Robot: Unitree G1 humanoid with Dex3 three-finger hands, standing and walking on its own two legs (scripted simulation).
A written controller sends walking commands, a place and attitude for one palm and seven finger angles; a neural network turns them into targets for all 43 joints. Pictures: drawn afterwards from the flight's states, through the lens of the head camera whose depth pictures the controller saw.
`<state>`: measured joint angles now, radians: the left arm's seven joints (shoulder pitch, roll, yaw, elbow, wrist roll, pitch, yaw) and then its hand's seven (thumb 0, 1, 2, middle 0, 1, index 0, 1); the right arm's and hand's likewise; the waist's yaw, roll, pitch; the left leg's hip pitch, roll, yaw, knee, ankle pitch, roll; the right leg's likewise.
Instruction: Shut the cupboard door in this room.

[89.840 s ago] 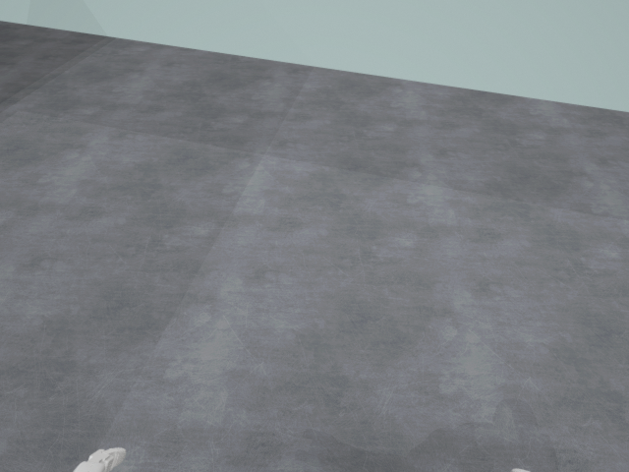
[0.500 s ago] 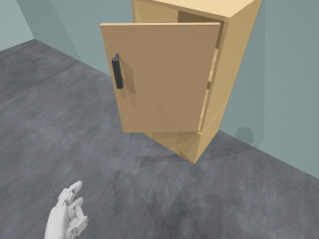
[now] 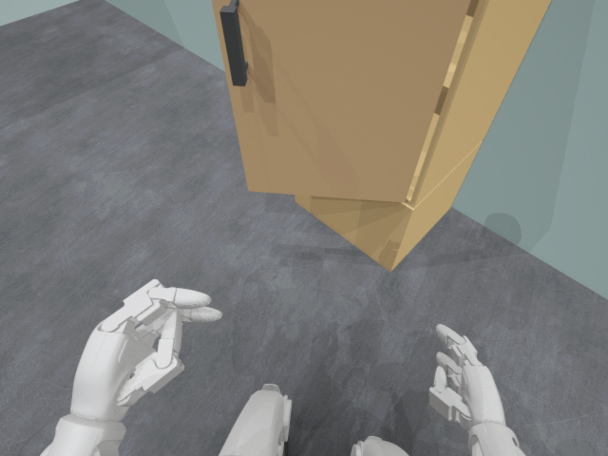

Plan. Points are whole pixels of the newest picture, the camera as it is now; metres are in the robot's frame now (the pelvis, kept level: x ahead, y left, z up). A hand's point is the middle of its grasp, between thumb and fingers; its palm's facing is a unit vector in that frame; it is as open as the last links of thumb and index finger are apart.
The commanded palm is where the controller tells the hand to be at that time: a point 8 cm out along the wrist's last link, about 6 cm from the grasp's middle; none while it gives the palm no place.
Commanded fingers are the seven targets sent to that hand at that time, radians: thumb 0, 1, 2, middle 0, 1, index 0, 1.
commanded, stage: raise the hand and make a fist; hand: left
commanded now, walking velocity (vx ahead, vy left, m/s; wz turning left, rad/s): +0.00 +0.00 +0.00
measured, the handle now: (237, 42) +0.74 +0.21 +0.14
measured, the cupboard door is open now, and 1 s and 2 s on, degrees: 38 38 38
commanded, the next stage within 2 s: bring the fist close to the handle in 1.22 s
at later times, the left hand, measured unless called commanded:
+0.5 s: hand (139, 333) +0.22 +0.20 +0.10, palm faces -0.01 -1.00 -0.02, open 3.1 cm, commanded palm +0.20 +0.26 +0.12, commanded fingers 0.00 0.90 0.90 -1.30 -1.50 -1.30 -1.50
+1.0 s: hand (106, 306) +0.23 +0.23 +0.13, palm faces +0.01 -1.00 -0.02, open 3.1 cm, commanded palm +0.21 +0.28 +0.14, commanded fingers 0.00 0.90 0.90 -1.30 -1.50 -1.30 -1.50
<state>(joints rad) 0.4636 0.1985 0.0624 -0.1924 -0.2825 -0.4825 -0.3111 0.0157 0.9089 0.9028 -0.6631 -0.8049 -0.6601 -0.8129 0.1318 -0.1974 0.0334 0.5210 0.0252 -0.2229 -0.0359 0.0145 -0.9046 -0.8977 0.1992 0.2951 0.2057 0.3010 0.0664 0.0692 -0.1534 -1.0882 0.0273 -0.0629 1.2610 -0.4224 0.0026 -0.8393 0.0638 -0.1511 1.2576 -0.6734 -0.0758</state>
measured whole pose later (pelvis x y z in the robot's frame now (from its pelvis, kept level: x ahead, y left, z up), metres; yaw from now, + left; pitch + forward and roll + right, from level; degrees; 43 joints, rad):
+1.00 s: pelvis +0.00 +0.04 +0.06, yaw +0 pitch +7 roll -4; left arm 0.37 0.26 0.15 -0.10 -0.28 -0.23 -0.19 0.01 0.91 0.90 -1.30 -1.50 -1.30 -1.50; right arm 0.29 -0.25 0.06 0.51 0.03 -0.19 -0.04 0.02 -0.90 -0.90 0.20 0.30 0.21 0.30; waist -0.01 0.05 -0.11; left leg -0.77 0.00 0.00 0.96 -0.32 0.06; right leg -0.54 0.04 -0.08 0.93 -0.52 -0.01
